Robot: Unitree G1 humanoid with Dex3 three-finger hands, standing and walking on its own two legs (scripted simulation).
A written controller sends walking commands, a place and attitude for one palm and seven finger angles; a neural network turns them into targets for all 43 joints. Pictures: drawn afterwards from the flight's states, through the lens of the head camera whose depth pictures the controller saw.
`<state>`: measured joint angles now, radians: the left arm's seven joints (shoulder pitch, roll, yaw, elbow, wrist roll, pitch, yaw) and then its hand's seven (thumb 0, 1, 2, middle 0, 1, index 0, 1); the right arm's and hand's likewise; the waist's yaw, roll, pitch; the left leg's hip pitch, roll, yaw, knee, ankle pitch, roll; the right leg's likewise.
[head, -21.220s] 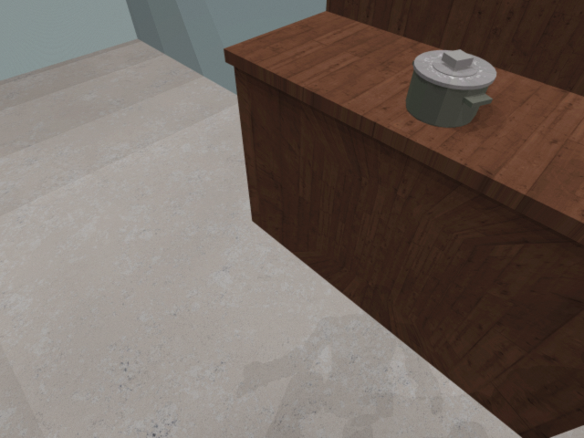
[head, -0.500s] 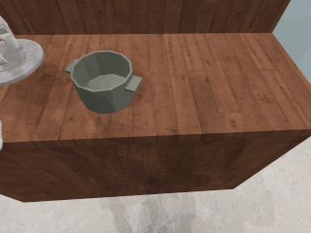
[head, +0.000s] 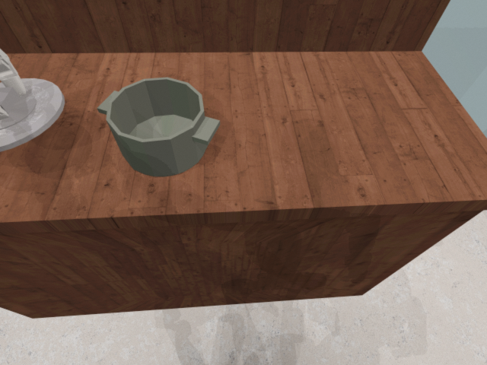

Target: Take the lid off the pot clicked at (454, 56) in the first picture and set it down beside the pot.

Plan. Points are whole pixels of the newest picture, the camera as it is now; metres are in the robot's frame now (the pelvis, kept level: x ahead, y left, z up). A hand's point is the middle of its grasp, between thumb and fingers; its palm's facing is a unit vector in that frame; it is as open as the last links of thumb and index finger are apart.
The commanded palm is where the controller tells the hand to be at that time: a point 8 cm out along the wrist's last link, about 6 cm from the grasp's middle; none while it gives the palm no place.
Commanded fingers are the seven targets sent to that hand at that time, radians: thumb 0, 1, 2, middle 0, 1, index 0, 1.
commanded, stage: lower the lid onto the table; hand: left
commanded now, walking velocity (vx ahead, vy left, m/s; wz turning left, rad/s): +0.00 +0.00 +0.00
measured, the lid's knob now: out of the picture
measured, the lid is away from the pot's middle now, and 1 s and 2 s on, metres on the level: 0.23 0.22 0.22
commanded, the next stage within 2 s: open the fingers wide in 1.90 s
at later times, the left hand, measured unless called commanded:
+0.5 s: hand (8, 121) +0.47 +0.32 +0.15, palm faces -0.45 -0.21 -0.87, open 8.0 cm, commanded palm +0.51 +0.33 +0.21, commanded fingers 0.00 0.66 1.03 -0.71 -1.00 -0.72 -1.03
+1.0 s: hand (21, 130) +0.48 +0.33 +0.12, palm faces -0.48 -0.20 -0.85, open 8.0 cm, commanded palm +0.52 +0.33 +0.18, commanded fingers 0.00 0.66 1.03 -0.71 -1.00 -0.72 -1.03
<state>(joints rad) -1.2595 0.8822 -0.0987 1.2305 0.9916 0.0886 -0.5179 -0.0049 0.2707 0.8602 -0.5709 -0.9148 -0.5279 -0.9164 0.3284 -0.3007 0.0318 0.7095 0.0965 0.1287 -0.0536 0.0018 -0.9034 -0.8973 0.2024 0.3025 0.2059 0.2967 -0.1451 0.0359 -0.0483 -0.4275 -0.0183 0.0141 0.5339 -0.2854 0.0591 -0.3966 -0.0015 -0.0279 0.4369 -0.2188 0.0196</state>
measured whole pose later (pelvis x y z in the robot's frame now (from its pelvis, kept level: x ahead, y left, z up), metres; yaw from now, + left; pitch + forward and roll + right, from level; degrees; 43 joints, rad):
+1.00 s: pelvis +0.00 +0.01 -0.01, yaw -1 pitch +15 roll -3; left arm -1.23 0.88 -0.09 1.32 1.00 0.00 -0.48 0.00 0.28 0.86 -0.57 -0.91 -0.52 -0.91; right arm 0.37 -0.28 0.03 0.73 0.10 0.13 -0.08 0.00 -0.90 -0.90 0.20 0.30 0.21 0.30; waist -0.17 0.03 -0.07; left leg -0.56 -0.01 0.02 0.64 -0.34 0.07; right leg -0.52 0.01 -0.02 0.51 -0.24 0.03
